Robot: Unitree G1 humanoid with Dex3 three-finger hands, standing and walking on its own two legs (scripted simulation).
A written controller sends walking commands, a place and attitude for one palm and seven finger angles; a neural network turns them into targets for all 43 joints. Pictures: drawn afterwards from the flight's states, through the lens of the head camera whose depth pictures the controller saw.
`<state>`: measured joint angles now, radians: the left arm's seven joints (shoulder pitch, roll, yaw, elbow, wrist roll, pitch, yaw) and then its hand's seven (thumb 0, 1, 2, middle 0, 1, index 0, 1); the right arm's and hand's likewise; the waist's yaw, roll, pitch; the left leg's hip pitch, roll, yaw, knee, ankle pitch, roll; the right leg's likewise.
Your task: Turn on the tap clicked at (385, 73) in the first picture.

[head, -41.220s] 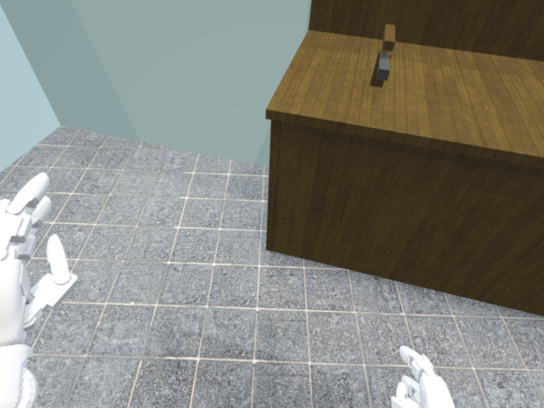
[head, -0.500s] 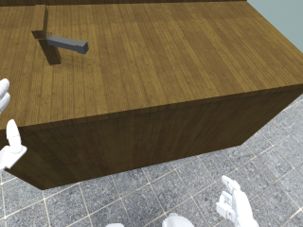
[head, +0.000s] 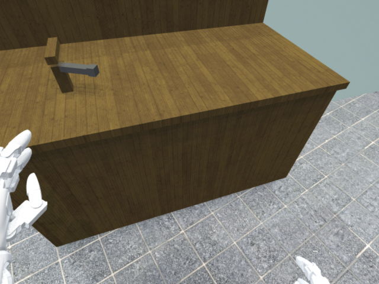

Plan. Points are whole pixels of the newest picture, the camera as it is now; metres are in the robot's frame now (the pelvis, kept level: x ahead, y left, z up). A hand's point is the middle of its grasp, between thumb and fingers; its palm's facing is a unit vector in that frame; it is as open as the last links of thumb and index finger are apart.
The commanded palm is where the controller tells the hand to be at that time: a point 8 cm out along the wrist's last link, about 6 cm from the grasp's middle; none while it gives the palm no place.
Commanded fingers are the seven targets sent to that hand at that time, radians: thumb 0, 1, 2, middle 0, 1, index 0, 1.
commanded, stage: stop stepping back and stand still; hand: left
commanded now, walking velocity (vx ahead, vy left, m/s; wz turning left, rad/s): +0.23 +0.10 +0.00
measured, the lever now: (92, 70) +0.71 +0.32 +0.09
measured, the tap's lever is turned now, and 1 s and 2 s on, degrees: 62 62 62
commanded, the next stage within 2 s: stand and check the lever's angle in 0.62 s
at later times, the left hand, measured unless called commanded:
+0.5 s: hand (21, 249) +0.15 +0.23 +0.16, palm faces +0.38 -0.85 -0.36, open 7.4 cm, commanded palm +0.10 +0.28 +0.18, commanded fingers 0.00 0.90 0.90 -0.20 -0.30 -0.20 -0.30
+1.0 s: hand (22, 225) +0.17 +0.24 +0.16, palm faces +0.42 -0.81 -0.40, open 7.4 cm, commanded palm +0.12 +0.28 +0.18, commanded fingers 0.00 0.90 0.90 -0.20 -0.30 -0.20 -0.30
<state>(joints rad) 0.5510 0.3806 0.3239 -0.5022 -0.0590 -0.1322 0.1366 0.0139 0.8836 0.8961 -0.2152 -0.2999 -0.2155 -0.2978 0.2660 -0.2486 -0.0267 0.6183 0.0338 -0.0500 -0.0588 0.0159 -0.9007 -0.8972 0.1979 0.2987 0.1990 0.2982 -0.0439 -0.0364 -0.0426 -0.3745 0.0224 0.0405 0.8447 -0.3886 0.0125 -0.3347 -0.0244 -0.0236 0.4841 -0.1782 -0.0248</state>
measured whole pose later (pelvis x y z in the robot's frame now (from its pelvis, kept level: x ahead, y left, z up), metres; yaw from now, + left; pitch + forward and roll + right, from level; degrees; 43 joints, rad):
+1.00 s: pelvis -0.03 -0.01 +0.00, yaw +2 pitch -2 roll +0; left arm 0.48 0.37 0.34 -0.51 -0.05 -0.16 0.16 0.02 0.88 0.90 -0.21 -0.30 -0.21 -0.30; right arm 0.19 -0.23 -0.01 0.62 0.02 -0.10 -0.07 0.02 -0.90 -0.90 0.20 0.30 0.20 0.30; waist 0.00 0.00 0.06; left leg -0.23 0.02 0.02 0.51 -0.26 -0.01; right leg -0.21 0.03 -0.05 0.49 -0.25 -0.03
